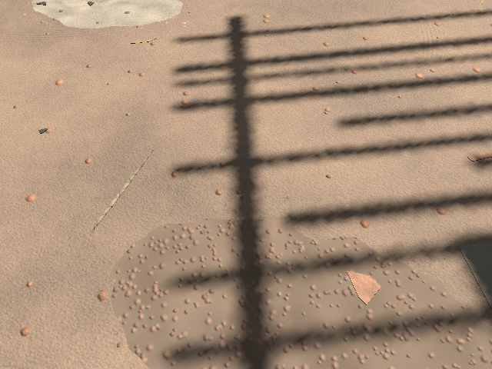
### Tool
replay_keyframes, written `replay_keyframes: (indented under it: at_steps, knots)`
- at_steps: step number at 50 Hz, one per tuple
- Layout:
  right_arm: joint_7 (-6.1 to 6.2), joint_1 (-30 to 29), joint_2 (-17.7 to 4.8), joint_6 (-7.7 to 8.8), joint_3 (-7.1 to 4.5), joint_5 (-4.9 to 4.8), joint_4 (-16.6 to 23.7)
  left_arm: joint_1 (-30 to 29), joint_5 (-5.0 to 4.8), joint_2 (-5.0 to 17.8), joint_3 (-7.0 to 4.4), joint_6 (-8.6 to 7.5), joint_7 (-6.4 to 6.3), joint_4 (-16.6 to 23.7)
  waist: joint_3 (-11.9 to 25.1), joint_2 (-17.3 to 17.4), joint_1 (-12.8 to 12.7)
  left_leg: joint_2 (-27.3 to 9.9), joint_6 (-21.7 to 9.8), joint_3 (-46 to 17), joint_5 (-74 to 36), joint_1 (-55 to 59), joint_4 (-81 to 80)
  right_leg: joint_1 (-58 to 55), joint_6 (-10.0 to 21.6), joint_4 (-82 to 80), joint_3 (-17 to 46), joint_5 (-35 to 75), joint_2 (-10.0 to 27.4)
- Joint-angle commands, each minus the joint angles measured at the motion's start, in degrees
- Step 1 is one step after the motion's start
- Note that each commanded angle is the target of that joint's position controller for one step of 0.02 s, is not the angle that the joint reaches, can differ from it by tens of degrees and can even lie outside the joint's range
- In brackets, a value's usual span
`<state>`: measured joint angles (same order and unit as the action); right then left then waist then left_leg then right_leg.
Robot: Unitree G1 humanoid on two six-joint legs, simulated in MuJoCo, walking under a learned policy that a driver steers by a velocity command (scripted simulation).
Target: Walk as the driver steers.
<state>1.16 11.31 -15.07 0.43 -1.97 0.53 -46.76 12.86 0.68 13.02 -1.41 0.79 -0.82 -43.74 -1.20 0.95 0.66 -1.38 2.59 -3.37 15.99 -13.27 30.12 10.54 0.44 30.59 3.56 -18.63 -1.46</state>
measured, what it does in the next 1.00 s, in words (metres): walks ahead: right foot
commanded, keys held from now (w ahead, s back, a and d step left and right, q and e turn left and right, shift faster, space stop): w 1.00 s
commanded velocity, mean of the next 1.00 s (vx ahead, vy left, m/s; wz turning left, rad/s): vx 0.41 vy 0.00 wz -0.01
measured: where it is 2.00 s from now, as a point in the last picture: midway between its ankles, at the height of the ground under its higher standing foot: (238, 223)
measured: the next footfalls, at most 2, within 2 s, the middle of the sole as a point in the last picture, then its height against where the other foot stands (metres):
right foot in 0.70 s outside the picture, level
left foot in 1.22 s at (205, 298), level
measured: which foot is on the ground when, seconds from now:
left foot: down 0.00-0.70, up 0.72-1.00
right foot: down 0.00-0.20, up 0.22-0.68, down 0.70-1.00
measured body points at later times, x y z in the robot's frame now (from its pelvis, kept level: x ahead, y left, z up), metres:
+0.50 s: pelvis +0.14 +0.05 +0.01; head +0.17 +0.07 +0.46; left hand +0.33 +0.30 -0.09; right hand +0.12 -0.22 -0.11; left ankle +0.04 +0.13 -0.73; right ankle +0.29 -0.13 -0.67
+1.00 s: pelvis +0.43 +0.00 +0.01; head +0.45 +0.00 +0.46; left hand +0.46 +0.28 -0.11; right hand +0.60 -0.26 -0.09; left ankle +0.58 +0.18 -0.67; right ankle +0.41 -0.08 -0.73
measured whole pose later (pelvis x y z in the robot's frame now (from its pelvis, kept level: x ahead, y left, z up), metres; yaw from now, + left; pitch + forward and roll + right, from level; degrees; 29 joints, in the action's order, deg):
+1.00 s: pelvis +0.43 +0.00 +0.01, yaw +1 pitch +0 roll -2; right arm 0.2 8.4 -17.5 4.0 -2.1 -0.2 -44.4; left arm 19.6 -0.2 15.5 -3.0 -5.4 1.3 -49.4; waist -1.6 2.7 -3.3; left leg -8.5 0.9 -3.2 4.2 -39.1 49.4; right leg 4.6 4.2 12.9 -2.8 -8.8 -5.2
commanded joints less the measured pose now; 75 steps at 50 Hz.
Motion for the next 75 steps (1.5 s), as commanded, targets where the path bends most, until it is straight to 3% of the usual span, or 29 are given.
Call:
replay_keyframes:
  at_steps: [1, 5, 8, 10, 11, 12, 13, 15, 18, 24, 30, 32, 34, 35, 36, 37, 38, 40, 44, 48, 55, 59, 61, 62, 63, 64, 66, 70, 75]
  knots:
    - [0.37, -3.37, -5.1, 1.15, -1.46, -1.0, 3.62, 3.35, -0.58, 12.22, -3.18, -0.45, -0.63, 2.21, -3.94, -10.63, -2.87, 3.86, -0.89, 6.2, 8.9, -8.74, 7.69, 3.39, 7.75, -17.08, 16.51, -25.72, 10.82]
    - [-1.18, -5.75, -5.8, 4.24, -1.85, -2.55, 5.33, 4.85, -1.37, 11.93, -3.27, -2.13, -0.95, 1.58, -7.68, -12.01, -3.47, -1.53, -5.45, 1.58, 14.68, -19.59, 14.94, -1.18, 13.09, -20.8, 25.83, -20.65, 18.61]
    - [-2.45, 0.85, -5.11, 5.47, -1.85, -2.12, 1.74, -0.26, -2.58, 11.88, -3.28, -2.06, -0.46, 2.68, -2.85, -8.23, 0.99, 1.01, -6.36, 5.91, -0.19, -1.04, -0.31, 4.21, 9.59, -17.16, 14.45, -8.47, 12.77]
    - [-2.38, 11.04, -6.71, 5.24, -2.88, -1.62, -2.5, -1.0, -1.6, 8.45, -2.35, -2.17, -0.22, 3.06, 1.1, -4.51, 5.02, 1.33, -5.44, 3.98, -4.27, 15.38, -3.27, 12.47, 6.31, -6.86, 7.47, -3.4, 7.59]
    - [-1.87, 17.12, -11.32, 5.29, -3.82, -1.45, -2.93, -2.23, -0.72, 3.95, -1.0, -2.68, -0.07, 4.72, 2.87, 8.37, 6.86, -10.53, -9.65, -14.69, 4.81, 21.96, -12.04, 20.96, 1.74, 12.33, -0.16, -4.78, 0.98]
    - [-2.6, 19.12, -15.58, 5.73, -4.51, -0.87, -2.93, -2.18, -2.03, 6.16, -1.82, -3.74, -0.52, 7.18, 2.67, 16.91, 6.35, -20.29, -17.6, -36.92, 14.78, 22.78, -20.11, 30.51, 0.39, 25.87, 0.51, -14.82, -2.73]
    - [-2.62, 13.99, -11.95, 6.16, -3.3, -0.9, -1.65, -0.65, -3.09, 9.57, -2.8, -4.53, -0.43, 6.29, -1.71, 9.62, 3.86, -21.05, -18.5, -36.15, 20.95, 19.68, -20.98, 34.92, 1.27, 32.78, 3.93, -12.39, 1.54]
    - [-2.33, 9.07, -9.2, 6.27, -2.35, -0.65, -0.09, -0.4, -2.79, 9.41, -2.99, -5.5, 0.33, 4.56, -4.86, 5.17, 2.06, -16.0, -14.94, -24.51, 14.46, 17.08, -21.38, 36.56, 2.76, 33.13, 2.25, -1.29, 5.53]
    - [-2.18, 9.95, -7.05, 5.65, -1.3, -0.41, -0.41, -1.98, -1.59, 7.84, -3.03, -5.6, 1.48, 4.27, -3.38, 4.97, 1.93, -11.16, -12.55, -12.56, -6.0, 16.05, -21.9, 33.55, 1.83, 28.74, -0.47, 7.73, 7.38]
    - [-0.88, 13.06, -8.74, 4.39, -1.13, -0.7, -1.89, -12.22, -1.6, 4.31, -1.51, -5.72, 2.41, 8.17, -4.55, 3.41, 4.05, -8.13, -12.5, -2.41, -20.71, 12.06, -23.64, 29.35, -1.59, 9.74, -4.72, 19.75, 5.51]
    - [-0.42, 16.07, -9.88, 3.63, -1.62, -1.56, -3.98, -19.2, -2.18, 5.64, -1.36, -6.72, 4.08, 11.06, -6.83, 3.64, 3.74, -12.28, -12.5, -1.64, -25.33, 16.98, -21.92, 25.94, 1.3, -0.89, -4.53, 21.32, 3.46]
    - [-0.23, 15.05, -11.13, 3.21, -2.17, -1.37, -3.79, -16.22, -1.96, 7.73, -2.16, -6.8, 4.14, 10.56, -3.23, 4.94, 0.84, -12.96, -11.36, -1.02, -41.11, 20.48, -16.18, 20.5, 3.43, -1.5, -5.48, 17.52, 1.44]
    - [-0.03, 13.49, -11.61, 2.24, -2.31, -0.81, -3.22, -2.25, -1.94, 11.62, -4.21, -6.33, 3.22, 6.65, 6.76, 5.71, -6.83, -10.26, -9.33, 1.53, -57.21, 18.71, 0.97, 1.69, 6.74, -2.48, -7.82, 17.03, -1.42]
    - [0.15, 13.57, -10.15, 2.22, -1.55, 0.02, -1.91, 8.46, -1.37, 14.29, -5.02, -5.89, 2.4, 4.21, 14.94, 2.73, -10.78, -8.39, -8.0, 1.6, -43.37, 5.56, 16.67, -18.14, 9.94, 0.91, 1.05, 16.63, 6.8]
    - [-0.8, 22.45, -0.96, 3.27, 0.98, -0.11, -1.15, 12.57, -0.77, 18.85, -5.97, -5.86, 2.59, 2.68, 24.82, -13.97, -5.59, 3.52, -4.09, 1.49, 1.71, -17.68, 39.82, -38.98, 20.02, -3.52, 30.96, 1.02, 22.42]
    - [-1.29, 18.65, -6.36, 4.78, -0.11, -1.56, -2.11, 12.38, -1.17, 12.61, -4.46, -5.75, 2.45, 2.3, 24.5, -11.77, -8.05, 3.88, -4.88, -5.99, 15.57, -23.87, 46.6, -36.35, 19.17, -12.88, 41.1, -6.86, 23.09]
    - [-1.61, 11.52, -10.04, 5.63, -1.37, -3.37, 0.76, 6.82, -1.39, 11.01, -3.69, -5.73, 2.19, 2.56, 12.46, -9.79, -6.93, 0.57, -5.48, -4.42, 11.87, -28.47, 47.77, -26.9, 16.25, -14.92, 31.88, -6.46, 21.21]
    - [-1.21, 6.15, -8.85, 6.09, -1.31, -2.39, 2.03, -0.04, -0.71, 8.92, -3.03, -6.08, 2.43, 3.02, 2.95, -1.65, -3.02, -4.35, -5.31, -1.76, 3.19, -25.1, 41.51, -9.66, 14.18, -18.36, 19.17, 5.85, 16.83]
    - [-0.83, 9.45, -5.49, 3.65, -1.0, -1.33, 1.05, -2.01, -0.83, 7.96, -2.82, -7.59, 2.85, 1.34, 0.98, -4.41, 1.54, -7.64, -3.21, -1.28, -0.73, -18.56, 34.64, 1.94, 14.71, -23.88, 9.16, 14.05, 13.32]
    - [-0.76, 0.34, -5.22, 3.69, -0.68, -0.45, 4.4, 1.09, -0.9, 10.44, -3.33, -7.53, 1.9, -0.87, -2.39, -3.3, -0.56, -8.06, -1.11, -0.13, -12.94, -23.57, 20.73, 2.19, 14.08, -25.84, 3.77, 16.98, 11.56]
    - [-2.75, -12.37, -4.8, 5.07, -0.07, -1.5, 8.52, 8.72, -2.04, 12.99, -3.68, -5.71, 1.21, -4.79, -3.41, -3.15, -5.25, -4.21, -2.49, 1.79, -21.31, -21.67, 1.63, -7.4, 11.31, -22.26, 1.3, 17.69, 13.7]
    - [-3.52, -8.68, -7.52, 5.42, -1.14, -1.42, 8.6, 8.0, -1.98, 14.21, -4.1, -4.14, 0.71, -5.67, -0.18, -5.07, -1.48, -1.64, -5.78, 3.23, -12.09, -15.11, -1.84, -14.3, 8.88, -13.76, 1.85, 30.88, 15.77]
    - [-2.7, 8.35, -12.81, 5.27, -3.67, -0.95, 4.13, 7.53, -0.86, 11.35, -2.75, -3.68, 0.48, -4.58, 12.24, -1.98, 6.24, -4.01, -9.97, 1.07, -13.51, 10.6, -0.73, -5.49, 5.63, 9.03, -2.73, 33.86, 10.14]
    - [-2.41, 14.08, -19.17, 4.84, -5.21, 0.04, 3.14, 14.29, -0.65, 4.85, -0.68, -4.78, 0.97, -3.0, 20.8, 11.6, 4.42, -18.53, -19.08, -24.56, -5.12, 33.42, -3.09, 18.31, 1.06, 31.86, -5.9, 11.04, 0.85]
    - [-2.69, 15.65, -14.69, 4.62, -4.11, -0.72, 2.76, 13.44, -1.31, 6.59, -0.86, -6.08, 1.23, -4.03, 23.91, 13.9, 5.68, -21.28, -21.36, -39.48, 2.47, 36.32, -12.04, 27.42, 0.93, 40.46, 1.97, -14.28, -1.67]
    - [-2.68, 11.48, -11.44, 4.72, -2.94, -0.89, 3.32, 8.46, -3.01, 11.91, -2.31, -6.83, 1.59, -2.8, 14.74, 9.14, 5.43, -19.58, -18.3, -31.92, 5.4, 29.75, -13.06, 32.77, 1.91, 44.17, 3.36, -11.75, 1.92]
    - [-2.73, 3.95, -8.39, 4.76, -2.02, -0.5, 4.48, 2.46, -2.34, 11.23, -2.33, -7.0, 1.27, -1.45, 4.75, 2.75, 2.45, -14.91, -15.79, -18.65, -3.61, 14.27, -15.82, 30.98, 2.1, 38.46, 0.46, -2.22, 7.05]
    - [-2.99, 1.75, -7.5, 6.02, -1.88, -0.24, 3.76, 4.94, -1.29, 7.81, -2.17, -4.7, 0.92, -2.59, 2.53, 3.87, -1.59, -11.22, -16.05, -8.82, -15.8, 4.06, -21.34, 23.69, 0.22, 31.67, 0.02, 5.24, 9.46]
    - [-1.78, 5.17, -9.19, 5.54, -2.34, -0.61, 1.23, -4.39, -0.77, 6.52, -1.78, -4.89, 1.08, 0.34, -0.54, 2.29, 0.47, -9.28, -14.97, -2.24, -20.03, 5.73, -23.48, 27.69, -1.45, 14.99, -0.98, 19.09, 9.02]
